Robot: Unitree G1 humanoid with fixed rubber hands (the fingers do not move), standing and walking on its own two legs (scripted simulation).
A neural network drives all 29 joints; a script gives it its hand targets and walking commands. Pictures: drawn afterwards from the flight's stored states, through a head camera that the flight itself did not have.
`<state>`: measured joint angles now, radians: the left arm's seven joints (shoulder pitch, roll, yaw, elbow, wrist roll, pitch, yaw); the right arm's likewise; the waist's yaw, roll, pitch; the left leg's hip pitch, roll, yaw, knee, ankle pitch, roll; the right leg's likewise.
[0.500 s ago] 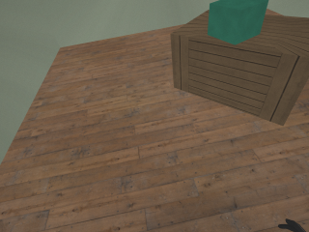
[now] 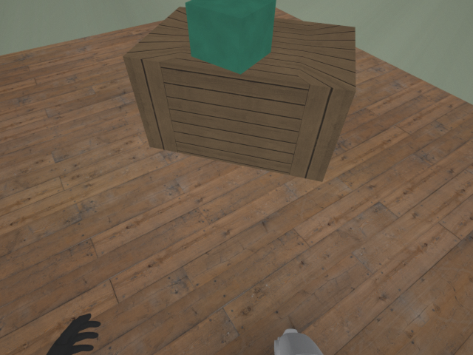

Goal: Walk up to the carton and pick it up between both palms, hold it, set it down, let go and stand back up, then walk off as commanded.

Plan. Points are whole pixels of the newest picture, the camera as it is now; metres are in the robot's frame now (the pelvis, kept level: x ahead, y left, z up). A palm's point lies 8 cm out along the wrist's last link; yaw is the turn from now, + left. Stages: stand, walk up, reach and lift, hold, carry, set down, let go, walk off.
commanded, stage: walk up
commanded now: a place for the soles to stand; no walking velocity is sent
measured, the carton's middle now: (231, 29) +1.44 -0.04 -0.06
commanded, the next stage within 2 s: none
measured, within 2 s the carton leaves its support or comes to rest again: neither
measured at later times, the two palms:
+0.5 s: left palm (88, 265) +0.34 +0.31 -0.09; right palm (385, 239) +0.36 -0.34 -0.11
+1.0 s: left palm (119, 163) +0.62 +0.30 -0.08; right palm (374, 225) +0.42 -0.34 -0.13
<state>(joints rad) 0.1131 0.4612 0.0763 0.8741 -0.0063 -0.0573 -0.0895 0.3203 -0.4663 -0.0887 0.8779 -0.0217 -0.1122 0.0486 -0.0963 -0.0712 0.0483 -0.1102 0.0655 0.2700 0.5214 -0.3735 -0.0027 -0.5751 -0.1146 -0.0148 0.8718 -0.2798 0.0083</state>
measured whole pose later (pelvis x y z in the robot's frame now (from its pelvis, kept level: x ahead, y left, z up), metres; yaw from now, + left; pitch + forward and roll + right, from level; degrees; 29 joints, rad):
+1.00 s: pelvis +0.45 +0.00 -0.02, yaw -15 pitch -3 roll +1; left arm 0.25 0.44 0.08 0.93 0.00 -0.11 -0.03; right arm 0.28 -0.49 -0.09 0.83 -0.02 -0.03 0.08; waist -0.06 0.06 0.05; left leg -0.23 0.11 0.24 0.79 -0.49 0.01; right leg -0.47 -0.06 -0.09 0.73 -0.20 -0.04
